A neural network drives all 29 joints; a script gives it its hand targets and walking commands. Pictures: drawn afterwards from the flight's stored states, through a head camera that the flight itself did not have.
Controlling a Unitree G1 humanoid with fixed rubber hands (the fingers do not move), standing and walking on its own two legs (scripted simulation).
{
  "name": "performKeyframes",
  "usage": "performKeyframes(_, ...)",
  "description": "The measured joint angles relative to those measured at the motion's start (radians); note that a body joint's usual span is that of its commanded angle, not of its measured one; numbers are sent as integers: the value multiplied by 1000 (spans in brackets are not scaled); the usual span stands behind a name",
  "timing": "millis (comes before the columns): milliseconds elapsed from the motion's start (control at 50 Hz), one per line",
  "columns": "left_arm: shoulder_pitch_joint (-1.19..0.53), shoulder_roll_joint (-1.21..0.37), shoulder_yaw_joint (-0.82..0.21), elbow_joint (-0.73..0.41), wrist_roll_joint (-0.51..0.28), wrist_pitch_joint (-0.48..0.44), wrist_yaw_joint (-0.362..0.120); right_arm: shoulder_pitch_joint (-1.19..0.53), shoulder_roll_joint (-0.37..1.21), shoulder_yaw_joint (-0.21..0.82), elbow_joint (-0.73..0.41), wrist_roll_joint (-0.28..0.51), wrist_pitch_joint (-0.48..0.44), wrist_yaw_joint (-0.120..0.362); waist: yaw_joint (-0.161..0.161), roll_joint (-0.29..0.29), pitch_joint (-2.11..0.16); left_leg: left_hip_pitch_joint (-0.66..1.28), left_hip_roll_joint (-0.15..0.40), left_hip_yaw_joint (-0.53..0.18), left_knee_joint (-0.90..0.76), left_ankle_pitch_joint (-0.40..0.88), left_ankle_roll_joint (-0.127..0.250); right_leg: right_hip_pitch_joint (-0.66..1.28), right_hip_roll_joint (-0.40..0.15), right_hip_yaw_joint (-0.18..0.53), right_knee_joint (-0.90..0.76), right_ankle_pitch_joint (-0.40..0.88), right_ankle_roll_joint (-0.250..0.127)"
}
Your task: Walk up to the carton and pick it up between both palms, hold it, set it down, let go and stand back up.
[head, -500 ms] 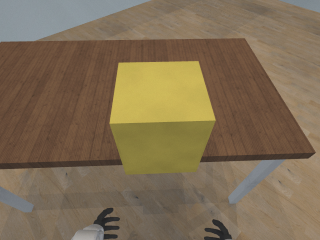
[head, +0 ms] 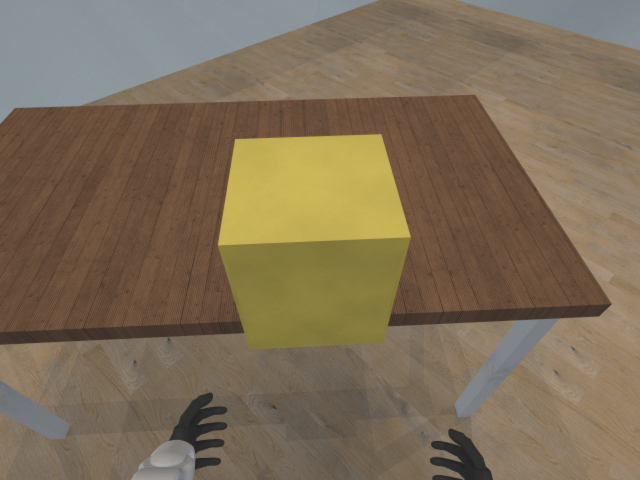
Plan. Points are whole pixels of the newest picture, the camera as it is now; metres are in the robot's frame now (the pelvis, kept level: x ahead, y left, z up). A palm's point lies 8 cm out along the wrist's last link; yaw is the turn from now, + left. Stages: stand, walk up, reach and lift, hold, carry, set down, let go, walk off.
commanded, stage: reach and lift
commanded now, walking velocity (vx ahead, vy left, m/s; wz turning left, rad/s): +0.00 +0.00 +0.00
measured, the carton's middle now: (312, 246) +0.44 +0.03 +0.03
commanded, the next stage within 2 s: none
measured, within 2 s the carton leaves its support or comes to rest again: neither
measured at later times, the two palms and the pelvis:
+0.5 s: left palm (178, 474) +0.16 +0.19 -0.06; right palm out of the picture +0.13 -0.19 -0.06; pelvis -0.01 +0.00 -0.01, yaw +0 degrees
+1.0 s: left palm (170, 425) +0.21 +0.20 -0.03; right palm (498, 427) +0.19 -0.19 -0.03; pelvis +0.04 +0.02 +0.00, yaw +0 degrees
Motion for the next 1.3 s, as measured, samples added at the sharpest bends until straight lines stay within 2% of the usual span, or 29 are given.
performKeyframes(80,90,-5,7,-21,-19,-40,16,83,-3,-9,-81,-34,-37,-9,15,28,32,15,-12,15,11,-2,12,1,-12,14,33,-10,11)
performKeyframes(160,152,1,-9,-37,-66,-120,58,123,-22,-43,-156,-64,-83,11,20,33,44,-10,-26,17,44,-9,21,-32,-28,12,90,-33,19)
performKeyframes(240,179,-1,-46,-52,-96,-208,90,126,-54,-76,-171,-70,-127,40,15,28,34,-29,-28,13,69,-13,22,-43,-36,-4,120,-48,20)
performKeyframes(300,183,-5,-78,-69,-103,-244,95,130,-72,-82,-175,-59,-142,54,15,18,21,-26,-24,12,75,-16,21,-38,-36,-10,128,-55,17)
performKeyframes(440,188,6,-105,-155,-81,-204,83,165,-51,-52,-229,-24,-123,47,18,-23,5,1,-19,21,65,-23,18,-28,-28,3,139,-67,7)
performKeyframes(500,188,19,-97,-212,-86,-192,92,182,-37,-36,-273,-12,-123,47,25,-37,11,1,-22,25,71,-30,15,-34,-26,15,149,-72,8)
performKeyframes(640,199,18,-80,-265,-106,-231,129,199,-61,-33,-348,-4,-153,70,33,-10,32,23,-28,33,65,-46,23,-3,-32,24,118,-73,23)
performKeyframes(800,277,8,-110,-291,-136,-361,126,214,-120,-64,-366,1,-264,88,32,27,9,21,-39,33,40,-60,34,2,-43,25,80,-82,35)
performKeyframes(880,290,9,-124,-284,-135,-459,119,217,-130,-61,-354,21,-349,101,27,18,-4,17,-38,28,28,-65,32,2,-41,21,65,-86,33)
performKeyframes(1000,305,-4,-106,-254,-89,-581,99,234,-135,-25,-290,59,-487,100,27,-6,-16,38,-29,17,15,-74,24,34,-32,13,32,-87,26)
performKeyframes(1140,324,5,-86,-240,-84,-658,96,235,-122,-16,-236,76,-596,89,20,-14,-19,52,-26,7,26,-85,21,54,-28,7,35,-96,21)
performKeyframes(1300,243,17,-112,-223,-125,-686,103,138,-119,-11,-219,67,-618,89,16,-6,2,48,-36,1,43,-82,24,44,-35,7,69,-105,25)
